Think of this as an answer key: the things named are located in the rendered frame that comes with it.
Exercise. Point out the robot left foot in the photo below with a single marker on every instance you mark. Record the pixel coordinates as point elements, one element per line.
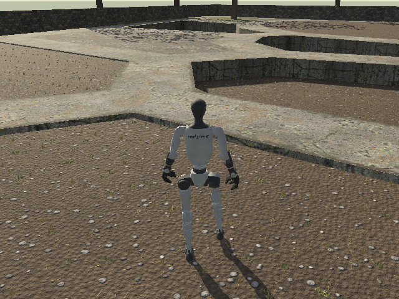
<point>189,255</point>

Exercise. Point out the robot right hand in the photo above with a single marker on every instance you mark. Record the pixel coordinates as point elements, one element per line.
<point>234,180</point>

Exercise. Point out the right robot upper arm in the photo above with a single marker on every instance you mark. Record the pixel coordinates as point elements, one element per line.
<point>218,131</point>

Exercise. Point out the left robot thigh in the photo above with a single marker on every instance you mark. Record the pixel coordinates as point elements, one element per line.
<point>184,186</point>

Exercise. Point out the robot right forearm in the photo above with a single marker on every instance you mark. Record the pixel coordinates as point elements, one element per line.
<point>230,166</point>

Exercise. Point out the left robot upper arm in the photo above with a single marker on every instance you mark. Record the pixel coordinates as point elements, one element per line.
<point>175,142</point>

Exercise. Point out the robot left hand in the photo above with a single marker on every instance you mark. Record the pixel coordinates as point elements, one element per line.
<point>170,174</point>

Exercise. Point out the robot left forearm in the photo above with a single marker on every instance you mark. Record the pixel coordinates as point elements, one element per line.
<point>168,164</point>

